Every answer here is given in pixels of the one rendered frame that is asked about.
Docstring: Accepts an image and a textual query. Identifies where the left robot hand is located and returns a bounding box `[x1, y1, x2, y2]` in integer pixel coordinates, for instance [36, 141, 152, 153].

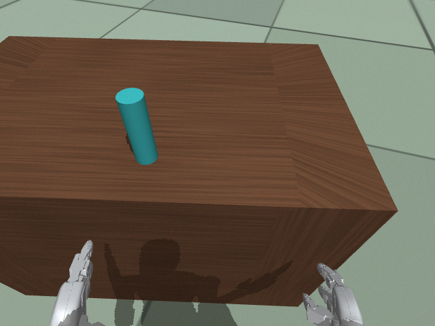
[50, 240, 105, 326]

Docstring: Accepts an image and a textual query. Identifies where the right robot hand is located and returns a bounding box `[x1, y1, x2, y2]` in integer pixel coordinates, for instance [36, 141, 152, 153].
[302, 263, 364, 326]

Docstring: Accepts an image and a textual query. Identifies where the can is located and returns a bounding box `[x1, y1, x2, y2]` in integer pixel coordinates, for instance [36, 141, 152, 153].
[116, 88, 158, 165]

